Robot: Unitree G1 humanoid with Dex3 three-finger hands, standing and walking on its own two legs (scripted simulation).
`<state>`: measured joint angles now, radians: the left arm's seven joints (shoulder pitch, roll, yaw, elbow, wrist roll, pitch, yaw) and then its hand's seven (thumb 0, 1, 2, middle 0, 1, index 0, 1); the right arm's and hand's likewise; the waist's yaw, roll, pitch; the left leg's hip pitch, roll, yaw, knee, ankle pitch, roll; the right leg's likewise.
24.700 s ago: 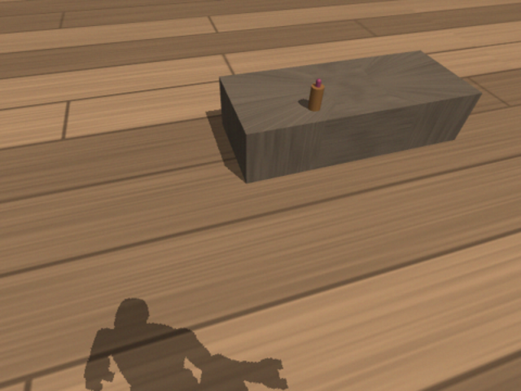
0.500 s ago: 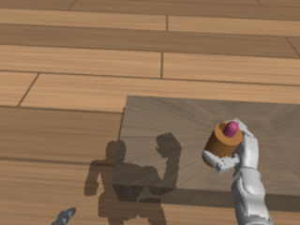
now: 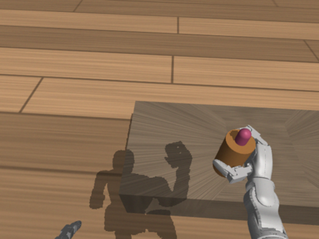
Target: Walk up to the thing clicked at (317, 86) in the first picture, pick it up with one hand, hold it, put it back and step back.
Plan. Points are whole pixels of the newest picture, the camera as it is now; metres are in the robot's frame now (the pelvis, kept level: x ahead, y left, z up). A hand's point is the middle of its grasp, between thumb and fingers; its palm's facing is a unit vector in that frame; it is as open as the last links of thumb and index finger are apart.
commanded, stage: hold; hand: right
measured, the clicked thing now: (234, 150) +0.32 -0.17 +0.06
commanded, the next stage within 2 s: crouch in 0.26 s
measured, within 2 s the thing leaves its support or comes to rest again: neither
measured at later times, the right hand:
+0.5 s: hand (234, 155) +0.33 -0.18 +0.04, palm faces +0.21 +0.98 +0.00, open 9.7 cm
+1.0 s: hand (225, 159) +0.39 -0.21 -0.12, palm faces +0.22 +0.98 -0.01, open 9.7 cm
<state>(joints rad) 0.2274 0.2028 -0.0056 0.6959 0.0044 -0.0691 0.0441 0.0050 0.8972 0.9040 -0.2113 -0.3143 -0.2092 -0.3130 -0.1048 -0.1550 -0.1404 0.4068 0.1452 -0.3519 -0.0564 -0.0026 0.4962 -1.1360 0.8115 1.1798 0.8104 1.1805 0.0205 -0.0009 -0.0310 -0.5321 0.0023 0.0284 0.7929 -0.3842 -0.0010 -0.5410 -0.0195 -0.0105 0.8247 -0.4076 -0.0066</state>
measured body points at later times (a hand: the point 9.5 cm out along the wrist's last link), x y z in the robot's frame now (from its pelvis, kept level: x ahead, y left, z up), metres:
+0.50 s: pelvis +0.00 +0.00 +0.00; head +0.05 -0.01 +0.44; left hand +0.13 +0.24 -0.11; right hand +0.31 -0.23 +0.04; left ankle +0.01 +0.12 -0.70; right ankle +0.00 -0.11 -0.70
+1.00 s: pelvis -0.02 +0.00 -0.12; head +0.12 -0.03 +0.31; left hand +0.10 +0.27 -0.23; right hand +0.37 -0.26 -0.11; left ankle +0.01 +0.12 -0.70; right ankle +0.00 -0.11 -0.70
